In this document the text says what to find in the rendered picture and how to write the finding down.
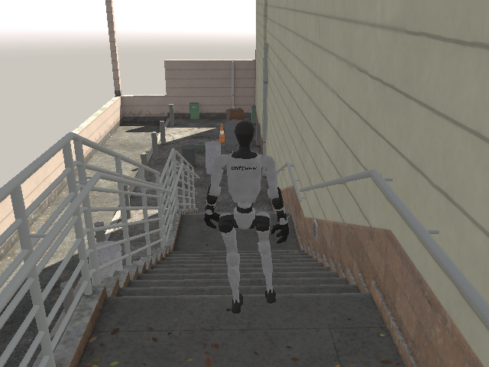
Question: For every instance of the robot head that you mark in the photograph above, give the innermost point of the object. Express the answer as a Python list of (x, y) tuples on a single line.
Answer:
[(244, 132)]

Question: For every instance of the robot right forearm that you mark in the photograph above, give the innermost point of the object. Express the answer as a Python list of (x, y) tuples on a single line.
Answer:
[(279, 209)]

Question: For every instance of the robot right upper arm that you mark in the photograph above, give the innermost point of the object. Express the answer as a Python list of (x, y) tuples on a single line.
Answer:
[(271, 174)]

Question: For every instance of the robot left forearm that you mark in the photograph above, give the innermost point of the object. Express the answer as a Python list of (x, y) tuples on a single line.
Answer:
[(210, 203)]

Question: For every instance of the left robot foot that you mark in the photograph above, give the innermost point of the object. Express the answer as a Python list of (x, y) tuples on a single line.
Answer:
[(236, 307)]

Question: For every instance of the left robot hand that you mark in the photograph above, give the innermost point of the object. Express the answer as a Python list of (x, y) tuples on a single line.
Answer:
[(214, 216)]

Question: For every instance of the right robot hand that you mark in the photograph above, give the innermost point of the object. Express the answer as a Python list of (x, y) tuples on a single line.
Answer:
[(284, 232)]

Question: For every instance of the robot left upper arm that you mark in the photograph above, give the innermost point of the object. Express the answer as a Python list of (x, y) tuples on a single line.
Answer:
[(217, 172)]

